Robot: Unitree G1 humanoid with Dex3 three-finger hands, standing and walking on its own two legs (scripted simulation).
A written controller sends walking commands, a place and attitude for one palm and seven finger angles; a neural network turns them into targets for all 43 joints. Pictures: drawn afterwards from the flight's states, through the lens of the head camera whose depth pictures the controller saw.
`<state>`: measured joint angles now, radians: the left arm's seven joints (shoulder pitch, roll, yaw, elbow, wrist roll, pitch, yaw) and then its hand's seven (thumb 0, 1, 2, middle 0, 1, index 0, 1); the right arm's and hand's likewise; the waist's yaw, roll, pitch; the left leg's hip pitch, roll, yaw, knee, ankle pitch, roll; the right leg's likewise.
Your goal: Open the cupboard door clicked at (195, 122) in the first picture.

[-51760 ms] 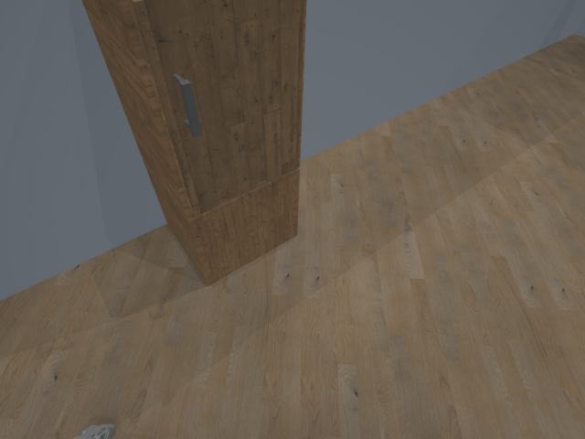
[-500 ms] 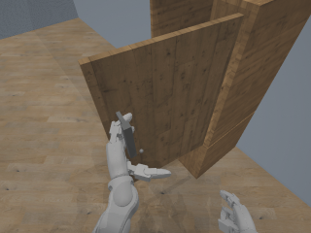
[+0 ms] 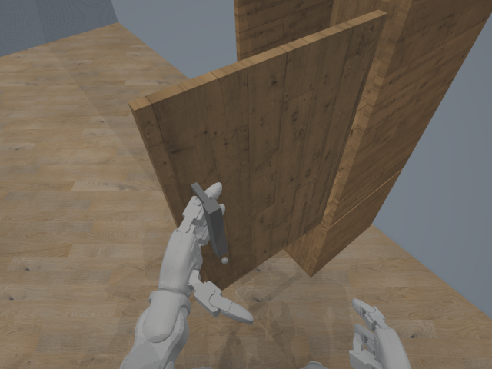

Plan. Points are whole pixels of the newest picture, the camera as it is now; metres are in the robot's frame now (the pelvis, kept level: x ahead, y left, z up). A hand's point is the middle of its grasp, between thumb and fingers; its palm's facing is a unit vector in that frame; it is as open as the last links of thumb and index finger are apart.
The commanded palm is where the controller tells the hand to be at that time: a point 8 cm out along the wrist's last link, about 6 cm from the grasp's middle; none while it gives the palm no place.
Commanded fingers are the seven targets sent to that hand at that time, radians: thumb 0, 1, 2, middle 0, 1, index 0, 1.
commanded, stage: slide the hand sideways off the handle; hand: left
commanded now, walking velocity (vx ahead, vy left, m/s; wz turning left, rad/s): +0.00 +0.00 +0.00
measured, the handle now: (209, 221) +0.32 +0.09 +0.07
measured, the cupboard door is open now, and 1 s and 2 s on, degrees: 87 86 86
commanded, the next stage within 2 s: draw the hand back to the body in 0.74 s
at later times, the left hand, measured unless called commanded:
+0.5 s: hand (181, 292) +0.21 +0.11 +0.07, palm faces -0.05 -1.00 -0.04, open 16.3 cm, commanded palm +0.18 +0.17 +0.08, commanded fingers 0.00 -0.50 0.30 -0.15 -0.30 -0.15 -0.30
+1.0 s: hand (151, 300) +0.20 +0.14 +0.08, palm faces -0.05 -1.00 -0.06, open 16.4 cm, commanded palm +0.16 +0.20 +0.10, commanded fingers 0.00 -0.50 0.30 -0.15 -0.30 -0.15 -0.30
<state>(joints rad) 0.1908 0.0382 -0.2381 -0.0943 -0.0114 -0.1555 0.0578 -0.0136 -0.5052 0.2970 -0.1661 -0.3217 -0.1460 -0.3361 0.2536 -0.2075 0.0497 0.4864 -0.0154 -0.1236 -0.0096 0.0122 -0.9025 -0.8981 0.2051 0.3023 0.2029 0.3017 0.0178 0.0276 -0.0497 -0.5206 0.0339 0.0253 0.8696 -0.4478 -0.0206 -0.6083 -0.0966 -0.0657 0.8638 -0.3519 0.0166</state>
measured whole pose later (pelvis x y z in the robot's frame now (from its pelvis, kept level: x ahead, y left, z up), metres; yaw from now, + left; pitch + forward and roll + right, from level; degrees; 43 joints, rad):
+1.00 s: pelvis +0.01 +0.00 -0.02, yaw +0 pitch +8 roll -1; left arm 0.57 0.20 0.01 -0.41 -0.18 -0.19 -0.16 -0.01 -0.50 0.30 -0.15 -0.30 -0.15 -0.30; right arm 0.28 -0.22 0.03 0.42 0.03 -0.17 -0.05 0.01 -0.90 -0.90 0.21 0.30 0.20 0.30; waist 0.03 0.04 -0.09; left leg -0.62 0.06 -0.01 1.03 -0.55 -0.02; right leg -0.68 -0.08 -0.09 0.98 -0.43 0.02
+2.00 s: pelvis +0.04 +0.01 +0.04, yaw -2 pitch -4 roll -1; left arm 0.48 0.33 0.31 -0.43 -0.02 -0.08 0.12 0.00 0.52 0.74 -0.20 -0.30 -0.19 -0.30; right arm 0.20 -0.22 0.03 0.63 -0.01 -0.17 -0.08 0.01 -0.90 -0.90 0.21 0.30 0.20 0.30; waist 0.08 0.06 0.03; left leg -0.05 0.05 0.05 0.46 -0.33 -0.02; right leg -0.14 -0.05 -0.06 0.45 -0.23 0.03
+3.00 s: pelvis -0.02 +0.02 +0.04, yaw -4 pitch -1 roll +1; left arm 0.55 0.42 0.44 -0.50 -0.01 -0.19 0.13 0.01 0.88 0.90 -0.22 -0.30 -0.21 -0.30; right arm 0.18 -0.22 -0.01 0.55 -0.01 -0.05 -0.08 0.01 -0.90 -0.90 0.21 0.30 0.20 0.30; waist 0.01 -0.02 0.07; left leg -0.25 0.03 0.10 0.53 -0.26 0.01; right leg -0.35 -0.07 0.00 0.49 -0.12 0.04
